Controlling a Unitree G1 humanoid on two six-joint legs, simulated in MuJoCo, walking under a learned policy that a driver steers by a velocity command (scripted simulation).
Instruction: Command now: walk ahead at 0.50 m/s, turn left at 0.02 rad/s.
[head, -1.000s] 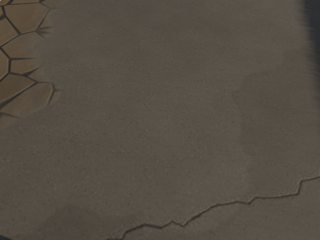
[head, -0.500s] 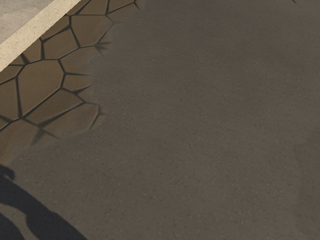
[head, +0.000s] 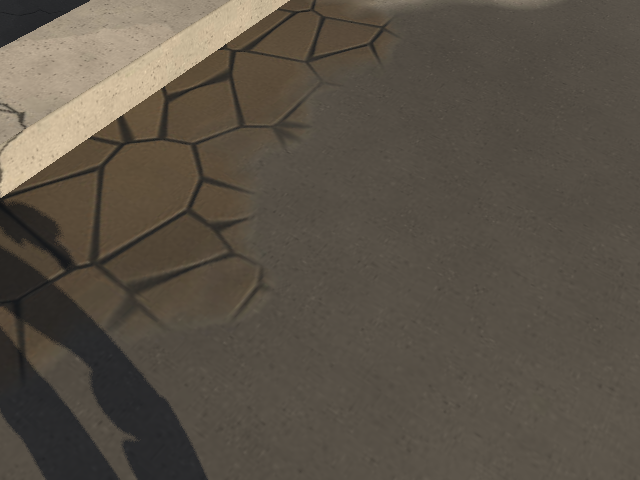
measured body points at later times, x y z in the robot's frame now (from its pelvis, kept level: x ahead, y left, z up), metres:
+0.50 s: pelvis +0.25 -0.05 -0.02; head +0.29 -0.06 +0.43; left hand +0.47 +0.16 -0.13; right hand +0.19 -0.29 -0.16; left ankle +0.08 +0.08 -0.66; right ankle +0.32 -0.11 -0.74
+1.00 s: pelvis +0.53 -0.10 -0.02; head +0.56 -0.11 +0.43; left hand +0.66 +0.17 -0.15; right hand +0.61 -0.41 -0.10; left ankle +0.67 -0.06 -0.74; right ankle +0.34 -0.11 -0.71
